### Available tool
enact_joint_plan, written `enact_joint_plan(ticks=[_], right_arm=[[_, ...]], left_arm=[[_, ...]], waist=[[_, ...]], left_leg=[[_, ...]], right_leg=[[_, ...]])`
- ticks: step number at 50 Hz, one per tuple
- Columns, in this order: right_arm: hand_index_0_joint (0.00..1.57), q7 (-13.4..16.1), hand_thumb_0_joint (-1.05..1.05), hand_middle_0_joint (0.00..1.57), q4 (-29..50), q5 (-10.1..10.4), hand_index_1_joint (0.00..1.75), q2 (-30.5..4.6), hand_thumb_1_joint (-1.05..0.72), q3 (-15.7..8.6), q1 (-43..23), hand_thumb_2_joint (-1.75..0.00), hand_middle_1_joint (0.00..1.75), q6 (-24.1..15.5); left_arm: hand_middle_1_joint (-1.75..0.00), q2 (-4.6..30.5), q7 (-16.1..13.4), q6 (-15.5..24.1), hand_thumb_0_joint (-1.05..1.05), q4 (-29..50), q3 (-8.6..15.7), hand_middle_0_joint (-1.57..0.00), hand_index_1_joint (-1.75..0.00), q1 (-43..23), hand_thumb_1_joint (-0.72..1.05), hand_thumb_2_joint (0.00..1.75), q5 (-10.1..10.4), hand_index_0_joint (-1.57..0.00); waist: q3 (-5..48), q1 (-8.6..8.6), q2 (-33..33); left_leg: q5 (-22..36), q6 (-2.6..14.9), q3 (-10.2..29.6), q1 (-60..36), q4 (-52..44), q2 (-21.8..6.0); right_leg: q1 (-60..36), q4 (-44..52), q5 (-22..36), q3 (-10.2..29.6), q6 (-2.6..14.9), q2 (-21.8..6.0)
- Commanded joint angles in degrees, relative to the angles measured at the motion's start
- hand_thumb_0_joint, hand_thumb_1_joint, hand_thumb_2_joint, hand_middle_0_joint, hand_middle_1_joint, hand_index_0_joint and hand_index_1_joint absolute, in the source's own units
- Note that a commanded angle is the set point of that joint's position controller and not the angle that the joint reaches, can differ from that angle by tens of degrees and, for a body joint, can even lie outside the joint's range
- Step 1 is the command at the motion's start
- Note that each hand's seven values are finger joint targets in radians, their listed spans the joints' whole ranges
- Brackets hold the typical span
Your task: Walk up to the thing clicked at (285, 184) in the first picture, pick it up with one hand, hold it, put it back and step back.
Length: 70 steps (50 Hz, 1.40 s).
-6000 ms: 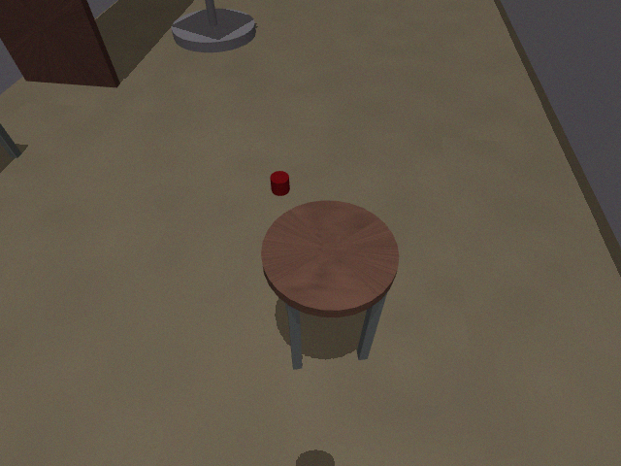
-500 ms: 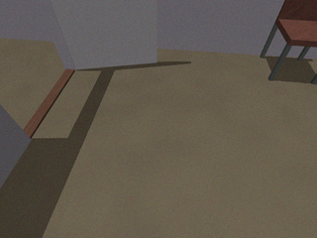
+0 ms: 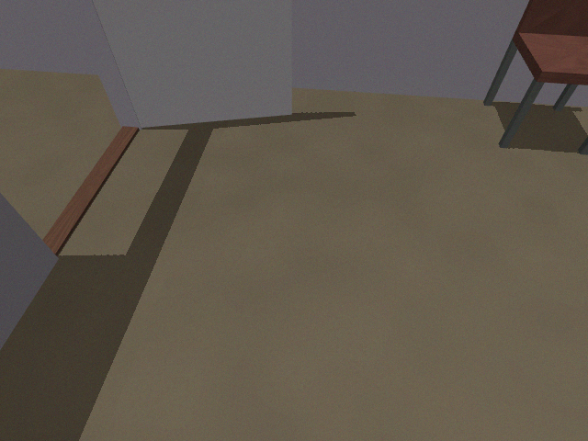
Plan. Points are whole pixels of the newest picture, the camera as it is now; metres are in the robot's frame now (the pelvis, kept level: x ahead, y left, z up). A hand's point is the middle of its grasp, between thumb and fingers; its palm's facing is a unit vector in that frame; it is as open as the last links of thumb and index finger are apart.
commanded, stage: stand
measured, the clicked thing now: out of the picture +0.26 -1.32 -0.74
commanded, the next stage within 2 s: walk up in 0.26 s
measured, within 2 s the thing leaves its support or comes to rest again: neither
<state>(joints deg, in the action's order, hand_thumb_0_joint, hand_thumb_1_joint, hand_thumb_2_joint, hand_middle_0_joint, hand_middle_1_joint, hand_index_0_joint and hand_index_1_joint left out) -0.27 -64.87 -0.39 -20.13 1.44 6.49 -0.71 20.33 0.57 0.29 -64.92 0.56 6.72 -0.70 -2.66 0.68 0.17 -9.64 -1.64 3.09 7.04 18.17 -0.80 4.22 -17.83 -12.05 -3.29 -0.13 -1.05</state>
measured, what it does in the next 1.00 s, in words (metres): walks ahead, turning right: left foot, then right foot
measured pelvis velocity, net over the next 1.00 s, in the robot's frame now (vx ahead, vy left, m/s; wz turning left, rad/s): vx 0.22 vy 0.02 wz -0.33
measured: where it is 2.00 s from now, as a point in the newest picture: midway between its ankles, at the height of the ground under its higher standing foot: (277, 401)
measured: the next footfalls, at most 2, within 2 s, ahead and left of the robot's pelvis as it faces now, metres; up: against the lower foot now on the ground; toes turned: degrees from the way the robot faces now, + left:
left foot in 0.52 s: +0.15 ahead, +0.17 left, +0.00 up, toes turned +5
right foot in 0.92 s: +0.29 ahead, -0.12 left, +0.00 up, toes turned -24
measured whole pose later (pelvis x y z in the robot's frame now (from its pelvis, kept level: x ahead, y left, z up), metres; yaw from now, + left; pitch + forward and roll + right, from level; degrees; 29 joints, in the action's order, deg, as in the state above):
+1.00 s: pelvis +0.22 +0.02 -0.04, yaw -19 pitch -3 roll +1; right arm -4.8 -43.4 -0.6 -25.0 -5.4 12.1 2.4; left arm 24.8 1.6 2.1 -41.4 4.4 18.0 -0.9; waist -6.9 2.6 5.2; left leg -33.0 -0.4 -2.9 14.8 64.5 -4.1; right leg 25.2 -45.1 -17.3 -4.1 2.5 -3.3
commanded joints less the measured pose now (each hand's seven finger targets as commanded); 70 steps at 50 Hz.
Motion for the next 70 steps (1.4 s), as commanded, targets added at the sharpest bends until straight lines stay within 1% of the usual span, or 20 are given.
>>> enact_joint_plan(ticks=[1,12,14,16,18,25,27,28,32,44,45,46,47,48,52,60,65,67,68,70], right_arm=[[0.2,1.2,0.0,0.2,3.1,-0.1,0.3,-12.4,-0.9,-2.6,-2.0,-0.9,0.3,-0.9],[0.2,1.1,0.0,0.2,3.4,0.0,0.3,-12.3,-0.9,-2.6,-1.9,-0.9,0.3,-0.9],[0.2,-0.6,0.0,0.2,6.6,-1.3,0.3,-15.2,-0.9,-6.1,0.8,-0.9,0.3,-1.2],[0.2,-1.4,0.0,0.2,10.6,-1.8,0.3,-13.2,-0.9,-6.2,-5.7,-0.9,0.3,-0.8],[0.2,-1.9,0.0,0.2,11.5,-1.7,0.3,-14.2,-0.9,-6.9,-4.2,-0.9,0.3,-1.4],[0.2,-2.2,0.0,0.2,9.0,-2.1,0.3,-14.2,-0.9,-10.2,16.1,-0.9,0.3,-3.2],[0.2,-1.8,0.0,0.2,17.0,-2.8,0.3,-23.4,-0.9,-13.1,11.4,-0.9,0.3,-3.4],[0.2,-2.0,0.0,0.2,17.8,-1.4,0.3,-23.5,-0.9,-13.2,7.8,-0.9,0.3,-2.9],[0.2,-1.9,0.0,0.2,21.2,-0.6,0.3,-18.1,-0.9,-11.6,3.0,-0.9,0.3,-2.7],[0.2,-3.7,0.0,0.2,30.4,-0.7,0.3,-16.9,-0.9,-11.4,0.9,-0.9,0.3,-0.5],[0.2,-3.8,0.0,0.2,31.1,-0.7,0.3,-15.5,-0.9,-10.9,-0.1,-0.9,0.3,-0.3],[0.2,-4.1,0.0,0.2,32.4,-0.4,0.3,-12.1,-0.9,-9.7,-0.5,-0.9,0.3,-0.5],[0.2,-4.3,0.0,0.2,34.8,0.7,0.3,-11.9,-0.9,-9.2,0.7,-0.9,0.3,-0.5],[0.2,-4.0,0.0,0.2,33.9,0.1,0.3,-15.1,-0.9,-9.7,0.8,-0.9,0.3,-0.4],[0.2,-4.2,0.0,0.2,29.9,0.2,0.3,-15.2,-0.9,-9.6,6.8,-0.9,0.3,0.4],[0.2,-1.9,0.0,0.2,29.8,-0.6,0.3,-13.4,-0.9,-9.4,3.7,-0.9,0.3,0.8],[0.2,-0.4,0.0,0.2,27.4,-0.1,0.3,-13.6,-0.9,-9.6,11.2,-0.9,0.3,-0.3],[0.2,0.4,0.0,0.2,28.9,-0.9,0.3,-20.8,-0.9,-10.9,9.6,-0.9,0.3,-0.8],[0.2,0.3,0.0,0.2,28.6,0.6,0.3,-24.2,-0.9,-11.8,6.9,-0.9,0.3,-0.8],[0.2,0.7,0.0,0.2,28.7,0.1,0.3,-19.6,-0.9,-10.7,4.3,-0.9,0.3,-1.1]], left_arm=[[-0.3,12.3,-0.9,1.2,0.0,3.2,2.2,-0.2,-0.3,-1.9,0.9,0.9,0.4,-0.2],[-0.3,12.4,-1.1,1.3,0.0,3.2,2.2,-0.2,-0.3,-1.8,0.9,0.9,0.3,-0.2],[-0.3,16.5,0.5,2.0,0.0,5.4,6.2,-0.2,-0.3,4.9,0.9,0.9,-1.1,-0.2],[-0.3,19.6,0.6,2.1,0.0,7.0,8.1,-0.2,-0.3,7.2,0.9,0.9,-1.4,-0.2],[-0.3,18.9,0.6,3.0,0.0,9.2,8.3,-0.2,-0.3,7.1,0.9,0.9,-1.6,-0.2],[-0.3,14.5,2.1,2.5,0.0,15.7,6.5,-0.2,-0.3,2.6,0.9,0.9,-1.0,-0.2],[-0.3,8.9,1.9,-0.1,0.0,18.8,4.8,-0.2,-0.3,8.1,0.9,0.9,-0.3,-0.2],[-0.3,14.0,1.8,-0.6,0.0,19.0,5.6,-0.2,-0.3,5.4,0.9,0.9,-0.5,-0.2],[-0.3,16.8,3.3,-0.6,0.0,16.7,6.7,-0.2,-0.3,11.5,0.9,0.9,0.2,-0.2],[-0.3,15.3,2.4,0.2,0.0,22.2,7.8,-0.2,-0.3,18.9,0.9,0.9,-0.6,-0.2],[-0.3,17.4,1.4,1.0,0.0,20.3,8.8,-0.2,-0.3,27.7,0.9,0.9,-0.7,-0.2],[-0.3,21.6,0.0,1.8,0.0,20.7,10.1,-0.2,-0.3,33.3,0.9,0.9,-0.9,-0.2],[-0.3,26.9,-0.4,2.2,0.0,23.0,10.3,-0.2,-0.3,30.0,0.9,0.9,-0.4,-0.2],[-0.3,26.8,-0.9,2.4,0.0,25.4,10.1,-0.2,-0.3,24.5,0.9,0.9,0.6,-0.2],[-0.3,21.8,-2.7,3.5,0.0,28.1,8.4,-0.2,-0.3,14.9,0.9,0.9,0.2,-0.2],[-0.3,19.9,-2.4,3.2,0.0,30.8,7.7,-0.2,-0.3,15.7,0.9,0.9,-0.9,-0.2],[-0.3,16.5,-3.1,0.7,0.0,33.4,6.0,-0.2,-0.3,10.0,0.9,0.9,0.3,-0.2],[-0.3,12.2,-3.9,-0.4,0.0,32.5,4.6,-0.2,-0.3,16.1,0.9,0.9,0.5,-0.2],[-0.3,14.9,-4.3,-0.9,0.0,30.1,4.9,-0.2,-0.3,17.6,0.9,0.9,0.3,-0.2],[-0.3,16.7,-3.0,-1.4,0.0,28.4,5.8,-0.2,-0.3,14.3,0.9,0.9,0.7,-0.2]], waist=[[4.4,-0.28,0.3],[4.7,-0.45,-0.3],[5.3,1.95,-2.9],[-6.2,5.51,-10.0],[-10.2,4.64,-4.1],[3.4,-6.32,1.1],[5.8,-7.31,23.6],[1.7,-6.42,14.9],[-2.9,-2.14,10.7],[1.8,3.98,3.0],[5.5,9.17,-4.1],[3.9,12.24,-16.3],[4.9,8.27,-22.3],[6.2,5.86,-12.5],[1.6,-1.11,-7.3],[2.8,0.57,-11.1],[5.1,-4.31,-7.4],[5.2,-0.61,10.5],[5.7,-0.6,12.9],[2.3,-0.56,10.7]], left_leg=[[11.9,2.26,3.8,-0.3,-1.4,-6.2],[13.7,2.39,3.7,-1.1,-0.7,-6.2],[-21.9,6.28,1.6,9.6,7.2,-1.7],[-17.5,3.93,-3.7,27.0,24.2,0.4],[-16.3,3.25,0.8,31.6,29.0,-3.7],[-1.2,2.7,-7.9,-11.2,8.4,1.8],[-32.3,10.69,23.0,-15.3,-8.3,-26.1],[-33.3,13.76,23.8,-5.9,-10.5,-28.4],[-21.8,9.39,1.7,0.3,-8.3,-19.3],[10.3,9.06,-15.9,6.9,17.5,-15.6],[13.3,6.87,-17.0,12.9,33.9,-11.1],[-6.2,3.74,-15.1,22.6,49.3,-3.4],[-27.5,1.47,-6.9,37.2,55.2,4.5],[-27.7,1.06,3.4,36.1,58.5,-1.3],[-15.9,0.79,1.5,27.8,46.1,-5.5],[-7.8,0.2,-3.0,19.8,34.6,-1.0],[-0.1,5.0,1.4,2.4,13.0,0.2],[14.0,10.37,25.4,2.5,4.9,-25.4],[9.2,13.77,29.6,5.7,1.8,-28.5],[6.1,12.95,17.9,8.6,3.8,-20.7]], right_leg=[[-0.9,2.5,8.5,5.2,1.2,-7.2],[-1.2,2.4,11.3,5.3,1.1,-7.5],[-6.5,0.1,-25.9,8.4,5.84,-7.3],[-4.2,11.3,-35.2,21.8,12.6,-19.6],[-3.6,12.3,-25.3,23.6,15.91,-22.6],[14.7,-18.4,3.5,-1.7,6.91,-6.9],[35.0,-42.4,-20.6,2.2,2.66,-0.4],[32.4,-46.7,-18.4,7.0,3.06,-4.4],[28.5,-41.5,-7.5,4.3,0.68,-9.0],[6.8,-22.1,-3.1,-5.4,2.81,-3.8],[-4.1,-18.5,-3.2,-2.5,4.72,-2.0],[-7.5,-8.7,-4.9,15.1,8.5,-9.1],[-11.0,2.1,-6.3,48.8,17.81,-20.2],[-8.0,4.5,-16.0,56.4,20.3,-23.7],[7.5,-1.2,-11.8,27.3,11.72,-11.4],[16.9,-13.1,24.4,20.3,11.04,-5.8],[25.8,-29.5,15.5,21.4,4.71,-0.1],[33.0,-49.9,-23.2,14.5,0.46,7.5],[31.3,-56.5,-23.4,14.2,0.62,4.9],[30.7,-58.9,-18.0,14.1,0.52,2.3]])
